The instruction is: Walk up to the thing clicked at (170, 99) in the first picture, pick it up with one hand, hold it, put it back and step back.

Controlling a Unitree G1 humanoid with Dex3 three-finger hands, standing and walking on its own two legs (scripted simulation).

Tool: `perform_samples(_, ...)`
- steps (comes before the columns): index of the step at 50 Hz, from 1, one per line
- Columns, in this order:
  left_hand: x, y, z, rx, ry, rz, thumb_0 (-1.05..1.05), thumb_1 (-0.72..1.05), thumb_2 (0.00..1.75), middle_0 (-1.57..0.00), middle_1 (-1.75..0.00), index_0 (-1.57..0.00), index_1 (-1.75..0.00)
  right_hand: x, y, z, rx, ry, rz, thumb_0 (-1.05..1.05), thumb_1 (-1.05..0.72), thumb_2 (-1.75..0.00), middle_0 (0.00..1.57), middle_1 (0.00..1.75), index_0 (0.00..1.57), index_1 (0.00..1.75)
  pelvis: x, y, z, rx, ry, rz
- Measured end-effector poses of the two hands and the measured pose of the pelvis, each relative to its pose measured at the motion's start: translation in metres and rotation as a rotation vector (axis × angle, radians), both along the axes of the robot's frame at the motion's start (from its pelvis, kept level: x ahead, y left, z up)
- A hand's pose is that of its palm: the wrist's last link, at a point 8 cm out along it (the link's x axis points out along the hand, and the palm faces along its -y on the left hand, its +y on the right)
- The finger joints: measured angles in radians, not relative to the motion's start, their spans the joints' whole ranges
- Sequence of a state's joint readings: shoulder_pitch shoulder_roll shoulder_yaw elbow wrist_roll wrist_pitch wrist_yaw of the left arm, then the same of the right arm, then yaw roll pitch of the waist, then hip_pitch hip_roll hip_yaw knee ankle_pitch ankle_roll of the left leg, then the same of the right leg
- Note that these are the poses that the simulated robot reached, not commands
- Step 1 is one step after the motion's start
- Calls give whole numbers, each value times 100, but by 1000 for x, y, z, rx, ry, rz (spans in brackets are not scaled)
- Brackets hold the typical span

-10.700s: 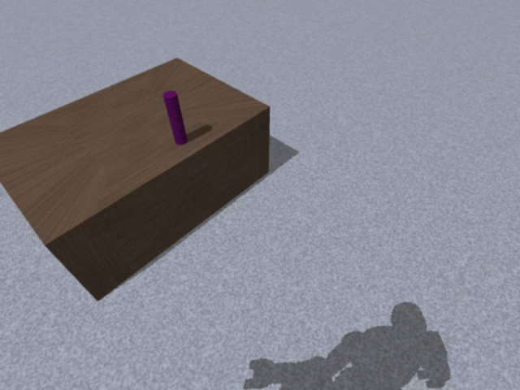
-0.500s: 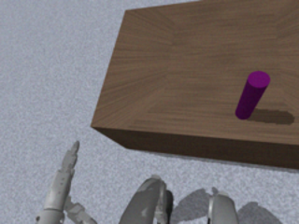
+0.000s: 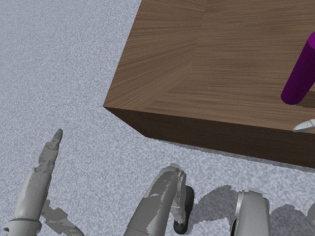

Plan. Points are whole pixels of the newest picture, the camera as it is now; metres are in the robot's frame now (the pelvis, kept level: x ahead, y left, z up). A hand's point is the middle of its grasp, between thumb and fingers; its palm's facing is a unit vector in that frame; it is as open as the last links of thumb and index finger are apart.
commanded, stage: close in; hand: right
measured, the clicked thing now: (304, 74) +0.53 -0.19 -0.03
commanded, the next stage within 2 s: rest palm in 0.20 s
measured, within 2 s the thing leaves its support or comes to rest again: leaves its support in 1.62 s
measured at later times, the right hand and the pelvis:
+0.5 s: hand (294, 94) +0.49 -0.17 -0.06, palm faces +0.10 +1.00 +0.02, open 17.2 cm; pelvis -0.01 +0.00 +0.00, yaw -1 degrees
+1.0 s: hand (295, 85) +0.52 -0.18 -0.06, palm faces +0.11 +0.99 +0.00, open 12.4 cm; pelvis -0.01 +0.00 -0.02, yaw +0 degrees
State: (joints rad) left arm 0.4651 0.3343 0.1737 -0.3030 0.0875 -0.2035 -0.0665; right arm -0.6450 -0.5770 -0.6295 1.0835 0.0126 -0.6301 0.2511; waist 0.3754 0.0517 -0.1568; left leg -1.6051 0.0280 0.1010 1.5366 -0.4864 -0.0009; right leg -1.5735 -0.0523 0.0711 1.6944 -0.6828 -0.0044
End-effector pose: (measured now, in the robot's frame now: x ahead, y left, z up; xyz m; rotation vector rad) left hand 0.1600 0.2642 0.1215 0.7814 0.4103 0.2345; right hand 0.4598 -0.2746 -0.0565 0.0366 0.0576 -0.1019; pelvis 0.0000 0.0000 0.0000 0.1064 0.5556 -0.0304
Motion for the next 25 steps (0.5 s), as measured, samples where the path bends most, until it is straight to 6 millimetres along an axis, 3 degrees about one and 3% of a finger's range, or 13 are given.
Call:
perform_samples(13, 6, -8, 12, -32, -87, -68, -1, -54, 5, -6, -5, -7, -5, 0, 31, 9, -7, 25, -14, -1, 57, -4, 5, 5, 5, 5, -3, 3, -1, -23, -18, 1)
perform_samples(25, 4, -11, 21, 1, -100, -89, -1, -57, 8, -6, -4, -5, -6, 3, 49, 1, -15, 18, 6, -1, 49, -2, 10, 4, 9, 4, -5, 5, -4, -27, -14, -3)
